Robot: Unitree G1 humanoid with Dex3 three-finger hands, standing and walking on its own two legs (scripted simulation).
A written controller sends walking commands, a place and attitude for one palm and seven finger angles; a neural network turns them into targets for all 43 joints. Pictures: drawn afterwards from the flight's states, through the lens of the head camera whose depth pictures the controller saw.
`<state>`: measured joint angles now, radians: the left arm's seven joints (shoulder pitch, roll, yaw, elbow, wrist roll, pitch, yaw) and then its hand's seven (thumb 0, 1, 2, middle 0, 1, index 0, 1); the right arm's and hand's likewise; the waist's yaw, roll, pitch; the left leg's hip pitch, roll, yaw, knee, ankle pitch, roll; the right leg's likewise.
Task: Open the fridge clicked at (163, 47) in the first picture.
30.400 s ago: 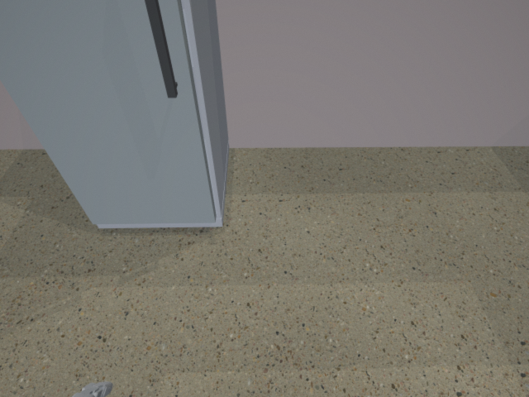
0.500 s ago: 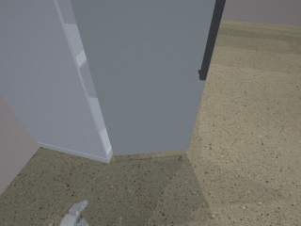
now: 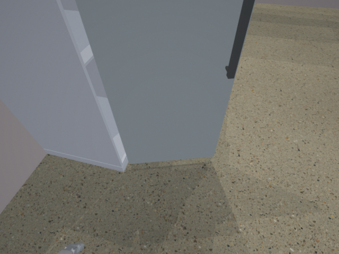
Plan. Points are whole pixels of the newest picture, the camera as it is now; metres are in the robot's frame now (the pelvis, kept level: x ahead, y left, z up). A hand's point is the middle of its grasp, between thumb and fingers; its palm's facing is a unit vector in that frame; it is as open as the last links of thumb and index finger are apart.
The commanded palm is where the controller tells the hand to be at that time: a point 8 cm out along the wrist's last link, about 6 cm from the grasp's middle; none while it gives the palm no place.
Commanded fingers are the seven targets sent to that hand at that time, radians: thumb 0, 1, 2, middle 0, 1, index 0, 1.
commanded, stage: let the arm hang, fingers relaxed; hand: right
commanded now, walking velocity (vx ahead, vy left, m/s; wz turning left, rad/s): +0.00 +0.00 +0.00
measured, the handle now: (244, 5) +0.76 -0.16 +0.24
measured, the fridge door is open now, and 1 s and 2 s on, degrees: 70 70 70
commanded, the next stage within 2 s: look to check the result in 0.80 s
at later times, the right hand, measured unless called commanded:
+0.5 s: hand out of the picture +0.03 -0.20 -0.17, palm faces -0.05 +0.98 -0.21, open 7.3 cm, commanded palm none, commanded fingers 0.00 -0.90 -0.90 0.20 0.30 0.20 0.30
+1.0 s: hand out of the picture +0.03 -0.21 -0.17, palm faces -0.05 +0.98 -0.19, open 7.3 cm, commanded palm none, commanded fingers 0.00 -0.90 -0.90 0.20 0.30 0.20 0.30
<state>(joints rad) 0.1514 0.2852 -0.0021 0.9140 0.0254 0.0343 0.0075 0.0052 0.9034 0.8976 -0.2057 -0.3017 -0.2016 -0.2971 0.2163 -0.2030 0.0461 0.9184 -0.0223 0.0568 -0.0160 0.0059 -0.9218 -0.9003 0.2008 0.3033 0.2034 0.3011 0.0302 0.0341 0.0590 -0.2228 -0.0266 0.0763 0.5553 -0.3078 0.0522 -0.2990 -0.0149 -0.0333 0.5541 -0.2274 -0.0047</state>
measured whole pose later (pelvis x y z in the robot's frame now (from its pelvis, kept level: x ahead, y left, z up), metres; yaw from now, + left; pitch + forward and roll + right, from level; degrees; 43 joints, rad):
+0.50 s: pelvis +0.01 -0.03 +0.01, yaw +1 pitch -1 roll +1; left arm 0.24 0.13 -0.01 1.17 0.02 0.02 0.03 0.01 0.92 0.90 -0.21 -0.30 -0.20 -0.30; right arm 0.22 -0.18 0.02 1.15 -0.02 0.00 -0.04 0.00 -0.91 -0.90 0.20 0.30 0.20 0.30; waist 0.01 -0.01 0.05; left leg -0.15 -0.01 0.04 0.38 -0.22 0.02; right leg -0.23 0.01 -0.07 0.40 -0.17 -0.04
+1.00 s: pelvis +0.02 -0.04 +0.01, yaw +2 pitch -1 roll +0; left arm 0.22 0.15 0.00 1.16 0.01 0.01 0.03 0.00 0.91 0.90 -0.20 -0.30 -0.20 -0.30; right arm 0.25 -0.17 0.02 1.16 -0.02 0.00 -0.04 0.00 -0.91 -0.90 0.20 0.30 0.20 0.30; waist 0.01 0.01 0.05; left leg -0.13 0.01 0.02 0.38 -0.23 0.00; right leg -0.20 0.02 -0.09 0.39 -0.18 -0.06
